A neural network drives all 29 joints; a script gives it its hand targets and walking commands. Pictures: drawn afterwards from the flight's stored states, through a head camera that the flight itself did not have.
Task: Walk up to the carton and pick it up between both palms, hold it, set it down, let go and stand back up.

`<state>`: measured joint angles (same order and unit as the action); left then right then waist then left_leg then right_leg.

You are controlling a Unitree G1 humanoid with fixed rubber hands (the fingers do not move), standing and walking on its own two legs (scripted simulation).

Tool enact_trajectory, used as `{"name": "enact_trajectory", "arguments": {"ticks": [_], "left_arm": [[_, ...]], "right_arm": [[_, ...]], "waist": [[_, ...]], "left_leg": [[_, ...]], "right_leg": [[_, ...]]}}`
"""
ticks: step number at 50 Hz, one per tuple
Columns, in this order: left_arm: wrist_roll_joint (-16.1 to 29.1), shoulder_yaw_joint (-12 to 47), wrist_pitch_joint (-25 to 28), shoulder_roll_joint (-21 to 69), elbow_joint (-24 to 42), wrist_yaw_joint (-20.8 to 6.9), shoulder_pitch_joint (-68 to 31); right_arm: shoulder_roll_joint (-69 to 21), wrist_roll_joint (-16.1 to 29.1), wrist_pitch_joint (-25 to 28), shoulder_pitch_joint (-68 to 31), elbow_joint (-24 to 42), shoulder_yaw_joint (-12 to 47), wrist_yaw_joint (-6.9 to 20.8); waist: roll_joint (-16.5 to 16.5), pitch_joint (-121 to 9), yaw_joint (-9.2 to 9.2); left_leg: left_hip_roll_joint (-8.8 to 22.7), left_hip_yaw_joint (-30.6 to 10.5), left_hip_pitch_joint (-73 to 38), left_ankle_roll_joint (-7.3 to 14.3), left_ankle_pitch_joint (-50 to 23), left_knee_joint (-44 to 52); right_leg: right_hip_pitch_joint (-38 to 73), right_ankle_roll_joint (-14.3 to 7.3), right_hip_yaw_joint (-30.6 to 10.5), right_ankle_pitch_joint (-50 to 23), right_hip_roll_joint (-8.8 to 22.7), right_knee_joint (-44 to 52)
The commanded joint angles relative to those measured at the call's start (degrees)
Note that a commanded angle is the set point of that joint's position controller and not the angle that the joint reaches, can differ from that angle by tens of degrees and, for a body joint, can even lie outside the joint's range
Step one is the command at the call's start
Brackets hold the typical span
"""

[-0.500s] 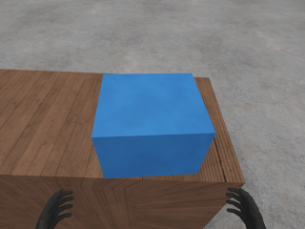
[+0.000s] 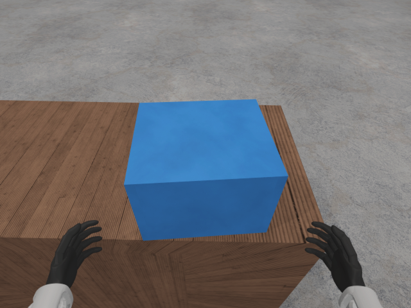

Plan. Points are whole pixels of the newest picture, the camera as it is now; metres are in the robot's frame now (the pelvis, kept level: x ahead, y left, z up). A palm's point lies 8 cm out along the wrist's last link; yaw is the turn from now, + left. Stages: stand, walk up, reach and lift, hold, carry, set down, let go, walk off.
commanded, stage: reach and lift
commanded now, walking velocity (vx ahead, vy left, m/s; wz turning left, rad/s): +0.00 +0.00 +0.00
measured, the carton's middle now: (202, 166) +0.44 +0.06 +0.04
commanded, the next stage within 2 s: none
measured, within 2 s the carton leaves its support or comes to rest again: neither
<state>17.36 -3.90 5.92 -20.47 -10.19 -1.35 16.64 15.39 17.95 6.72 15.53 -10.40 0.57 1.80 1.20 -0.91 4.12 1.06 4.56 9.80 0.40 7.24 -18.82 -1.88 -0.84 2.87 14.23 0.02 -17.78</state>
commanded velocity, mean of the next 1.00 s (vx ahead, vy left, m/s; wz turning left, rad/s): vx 0.00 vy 0.00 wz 0.00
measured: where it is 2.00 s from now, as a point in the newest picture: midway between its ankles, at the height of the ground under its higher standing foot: outside the picture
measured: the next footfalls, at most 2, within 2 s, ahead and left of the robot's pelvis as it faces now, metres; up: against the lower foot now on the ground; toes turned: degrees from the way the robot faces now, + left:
none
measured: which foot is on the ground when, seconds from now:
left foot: down 0.00-1.00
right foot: down 0.00-1.00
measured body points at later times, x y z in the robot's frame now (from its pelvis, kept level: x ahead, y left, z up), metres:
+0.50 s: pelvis +0.00 +0.00 +0.00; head +0.00 +0.01 +0.45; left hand +0.28 +0.28 +0.07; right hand +0.30 -0.22 +0.07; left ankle +0.03 +0.11 -0.75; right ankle -0.05 -0.11 -0.75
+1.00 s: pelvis +0.00 +0.00 +0.00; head +0.02 +0.02 +0.45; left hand +0.35 +0.29 +0.11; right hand +0.38 -0.22 +0.11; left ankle +0.03 +0.11 -0.75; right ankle -0.05 -0.11 -0.75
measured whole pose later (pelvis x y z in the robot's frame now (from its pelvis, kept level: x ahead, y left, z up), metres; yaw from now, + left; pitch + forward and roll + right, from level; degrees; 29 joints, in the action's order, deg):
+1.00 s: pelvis +0.00 +0.00 +0.00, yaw -1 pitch +4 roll +0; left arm 14.5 -11.4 -24.4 -23.8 -14.7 -1.5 -21.3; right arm 25.1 27.5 -12.4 -23.7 -23.1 1.3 -0.2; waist 2.2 -1.8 2.8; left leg 2.0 5.3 16.5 0.6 6.3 -19.2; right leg -8.9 -0.6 1.9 12.7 -0.8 -17.9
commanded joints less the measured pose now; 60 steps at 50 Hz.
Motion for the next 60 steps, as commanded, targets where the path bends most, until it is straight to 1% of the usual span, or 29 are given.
{"name": "enact_trajectory", "arguments": {"ticks": [1,5,9,12,14,17,18,22,25,28,30,31,33,35,36,37,40,41,44,45,46,47,48,51,52,55,57,58,60], "left_arm": [[0.6,-2.9,0.2,-7.8,6.7,-0.2,-7.0],[1.0,-2.6,-2.5,-8.7,9.4,1.1,-14.4],[1.2,-3.2,-5.7,-9.6,9.5,1.8,-20.3],[-0.5,-4.8,-8.4,-9.2,9.8,1.8,-21.2],[-1.3,-6.0,-10.7,-9.2,9.3,1.3,-21.7],[-1.4,-7.3,-13.9,-9.5,11.3,0.5,-24.0],[-1.6,-7.7,-15.1,-9.3,11.3,0.4,-25.4],[-1.8,-8.5,-18.3,-9.3,11.4,0.1,-29.3],[-1.6,-8.1,-19.9,-9.8,13.1,0.3,-32.5],[-1.7,-8.5,-21.5,-10.1,11.0,0.2,-35.9],[-2.1,-8.9,-22.6,-10.2,10.8,0.0,-38.0],[-2.6,-9.5,-22.9,-10.4,11.6,0.0,-37.9],[-2.4,-10.1,-23.5,-11.1,11.9,0.1,-39.9],[-2.9,-10.3,-24.5,-11.2,10.5,0.0,-41.2],[-2.9,-9.9,-25.2,-10.9,11.0,0.1,-41.8],[-2.9,-9.9,-25.9,-10.9,10.3,0.1,-41.8],[-3.0,-10.4,-27.1,-12.3,10.7,0.5,-47.6],[-3.0,-10.3,-27.5,-12.0,8.8,0.4,-46.3],[-2.8,-11.0,-27.8,-13.9,5.7,-0.1,-50.5],[-2.4,-11.1,-27.8,-15.0,6.2,-0.1,-53.3],[-2.7,-11.1,-27.9,-14.5,5.0,-0.1,-52.4],[-2.7,-10.7,-28.1,-14.7,5.0,-0.2,-55.2],[-3.0,-10.4,-28.5,-14.1,4.9,-0.2,-54.5],[-3.1,-9.9,-29.8,-14.7,2.3,0.0,-59.8],[-2.9,-9.3,-30.0,-14.9,2.3,0.2,-62.5],[-2.1,-8.2,-30.5,-15.4,0.7,0.6,-65.2],[-2.3,-7.9,-30.6,-16.2,-3.5,0.4,-68.4],[-2.5,-7.9,-30.6,-16.6,-3.4,0.7,-70.6],[-2.5,-7.6,-30.6,-17.2,-4.8,1.0,-72.1]], "right_arm": [[8.4,1.0,0.4,-7.8,7.0,-3.3,0.0],[9.2,1.9,-1.6,-14.0,7.5,-4.8,0.5],[11.0,1.9,-3.8,-20.0,7.3,-6.0,0.7],[11.7,3.5,-5.1,-20.8,5.6,-5.0,0.6],[12.4,4.3,-6.2,-21.3,4.0,-4.3,0.2],[13.9,5.1,-7.5,-24.0,5.0,-4.1,-0.4],[14.5,5.5,-8.2,-25.3,5.0,-4.1,-0.5],[14.8,5.1,-10.7,-29.7,4.9,-5.0,-0.7],[15.3,5.7,-11.8,-32.8,6.8,-5.6,-0.6],[16.4,5.9,-13.2,-35.9,4.1,-5.7,-0.6],[17.2,5.9,-13.9,-37.8,2.8,-5.6,-0.8],[17.2,6.2,-13.9,-37.8,1.8,-5.4,-0.9],[17.7,7.2,-13.7,-40.8,3.7,-5.0,-1.1],[18.6,7.6,-14.4,-42.5,1.7,-4.9,-1.2],[19.3,7.8,-14.6,-44.0,1.6,-5.4,-1.2],[19.6,7.9,-15.0,-44.1,0.0,-4.9,-1.1],[19.8,8.9,-16.0,-49.1,-1.4,-5.0,-0.9],[19.5,8.8,-16.2,-48.4,-2.2,-4.4,-0.9],[20.2,8.8,-16.5,-53.3,-1.7,-4.0,-1.6],[21.0,9.0,-16.4,-56.0,-0.9,-4.0,-2.0],[20.5,9.2,-16.8,-55.2,-3.0,-3.2,-2.1],[20.6,9.8,-17.3,-57.1,-4.8,-3.1,-2.1],[20.7,9.8,-17.5,-56.4,-6.0,-3.1,-2.1],[21.2,10.2,-18.9,-61.2,-10.5,-3.1,-1.8],[21.7,10.1,-19.2,-63.8,-10.9,-3.6,-1.7],[22.7,9.5,-19.1,-67.1,-11.3,-4.8,-1.5],[22.8,9.6,-19.7,-70.0,-15.0,-4.1,-1.4],[23.0,9.6,-19.7,-71.9,-15.7,-4.2,-1.3],[23.3,9.7,-19.5,-73.6,-17.4,-3.8,-1.3]], "waist": [[-0.9,-0.5,-0.54],[-3.0,-2.8,0.08],[-1.5,-5.4,0.02],[-2.4,-7.9,0.60],[-1.8,-9.0,-0.12],[-1.3,-10.5,-0.32],[-1.9,-10.3,-0.35],[-0.6,-9.0,-1.01],[-2.1,-10.8,-0.78],[-2.0,-11.0,-1.05],[-1.1,-12.5,-1.47],[-1.3,-13.5,-1.19],[-1.6,-16.7,-0.94],[-0.9,-16.0,-1.14],[-1.6,-16.8,-1.21],[-1.0,-16.4,-1.16],[-2.3,-18.3,-0.97],[-1.2,-18.0,-1.17],[-0.3,-20.5,-0.86],[0.1,-22.5,-0.67],[0.2,-22.1,-0.57],[-0.7,-22.0,-0.76],[-1.2,-22.8,-0.77],[-2.2,-20.4,-0.84],[-3.3,-21.1,-0.91],[-2.7,-24.4,-1.49],[-2.5,-25.0,-1.71],[-3.3,-26.6,-1.42],[-3.3,-28.0,-0.85]], "left_leg": [[-0.6,-5.3,-15.2,-0.8,-14.3,-1.6],[0.1,-5.3,-13.5,-0.5,-9.9,-0.6],[0.3,-5.1,-13.5,-0.1,-8.1,-0.3],[0.0,-4.8,-15.8,-0.4,-13.8,-1.2],[-0.4,-4.7,-17.3,-0.5,-15.8,-1.5],[-0.9,-4.5,-17.3,-0.6,-18.6,-1.8],[-1.0,-4.4,-16.9,-0.7,-18.5,-1.8],[-1.0,-4.6,-16.5,-0.2,-15.5,-0.9],[-1.0,-4.3,-16.3,-0.3,-15.4,-1.1],[-0.9,-4.4,-16.7,-0.5,-16.3,-1.6],[-0.7,-4.6,-17.8,-0.5,-17.6,-1.9],[-0.7,-4.4,-17.7,-0.5,-18.2,-2.1],[-0.8,-4.3,-17.3,-0.4,-20.1,-2.7],[-0.9,-4.3,-17.6,-0.7,-20.3,-2.7],[-0.6,-4.5,-18.3,-1.0,-20.8,-2.9],[-0.5,-4.5,-18.3,-1.0,-21.2,-3.0],[-0.5,-4.2,-17.0,-0.6,-18.5,-2.9],[-0.6,-4.2,-16.7,-0.2,-18.6,-2.8],[-1.2,-3.7,-14.4,0.2,-17.5,-3.2],[-1.3,-3.6,-13.9,0.2,-17.7,-3.3],[-1.2,-3.8,-14.4,0.3,-18.7,-3.3],[-1.1,-3.9,-14.8,0.0,-18.6,-3.2],[-0.9,-3.9,-15.6,-0.2,-20.0,-3.5],[-0.6,-3.9,-14.3,-0.3,-17.5,-3.2],[-0.5,-3.9,-13.9,-0.5,-16.6,-3.3],[-0.2,-4.1,-14.7,-0.6,-16.9,-4.1],[-0.4,-4.4,-14.3,-0.5,-15.8,-4.2],[-0.4,-4.3,-14.2,-0.5,-16.0,-4.3],[-0.3,-4.1,-13.9,-0.5,-17.7,-4.8]], "right_leg": [[-17.5,-0.6,-5.0,-1.0,0.9,7.1],[-17.6,-1.4,-5.2,4.3,0.7,6.8],[-18.2,-1.2,-5.2,4.2,0.7,6.3],[-16.5,-0.9,-5.5,-1.4,0.5,6.0],[-15.6,-0.4,-5.4,-4.4,0.3,6.2],[-13.8,0.2,-5.3,-9.1,0.0,5.6],[-13.6,0.3,-5.1,-9.6,-0.2,5.3],[-14.6,0.7,-4.8,-8.6,-0.3,5.8],[-15.1,0.2,-4.8,-8.0,-0.3,5.7],[-15.5,0.4,-4.4,-10.0,-0.5,5.4],[-15.4,0.6,-4.2,-11.4,-0.8,5.3],[-14.6,0.6,-4.1,-11.5,-1.0,5.0],[-13.5,1.2,-4.3,-15.5,-0.9,4.1],[-13.2,1.5,-3.9,-16.2,-1.3,4.0],[-13.6,1.1,-3.6,-15.3,-1.7,4.0],[-13.9,0.9,-3.5,-14.9,-1.9,4.2],[-14.3,0.8,-3.8,-13.0,-1.7,4.1],[-13.9,1.1,-3.8,-14.5,-1.5,3.9],[-12.0,2.3,-4.1,-18.6,-1.2,2.6],[-11.4,2.8,-4.1,-20.1,-1.2,1.9],[-11.2,2.9,-3.9,-21.3,-1.4,1.6],[-12.0,2.7,-3.7,-20.0,-1.5,1.7],[-12.1,2.4,-3.3,-19.7,-1.8,1.9],[-14.0,1.8,-3.4,-16.0,-1.9,2.7],[-14.5,1.5,-3.3,-14.0,-1.9,2.7],[-15.2,1.6,-2.8,-14.5,-2.1,2.4],[-15.1,2.0,-3.0,-15.1,-1.8,2.2],[-14.9,2.1,-2.9,-15.6,-1.8,1.9],[-14.1,2.1,-2.5,-17.1,-2.0,1.2]]}}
